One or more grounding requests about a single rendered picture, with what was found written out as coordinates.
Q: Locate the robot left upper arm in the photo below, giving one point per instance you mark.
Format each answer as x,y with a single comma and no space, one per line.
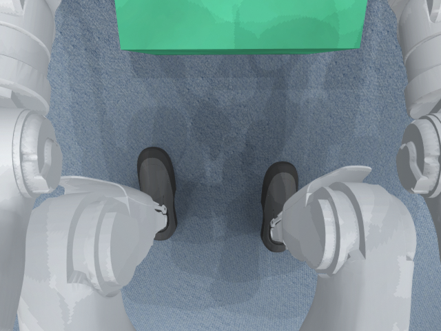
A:
30,165

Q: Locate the right robot forearm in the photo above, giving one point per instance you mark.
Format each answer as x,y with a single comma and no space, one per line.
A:
419,36

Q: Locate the robot right upper arm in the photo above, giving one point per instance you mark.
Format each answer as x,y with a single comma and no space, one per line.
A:
418,164

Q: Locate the robot right thigh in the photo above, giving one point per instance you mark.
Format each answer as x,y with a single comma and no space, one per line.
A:
354,233

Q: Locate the robot right foot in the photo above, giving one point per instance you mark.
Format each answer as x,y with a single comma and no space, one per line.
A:
279,184

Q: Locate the left robot forearm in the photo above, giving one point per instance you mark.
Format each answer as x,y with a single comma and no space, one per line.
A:
27,32

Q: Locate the carton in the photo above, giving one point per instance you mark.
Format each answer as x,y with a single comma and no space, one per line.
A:
194,27

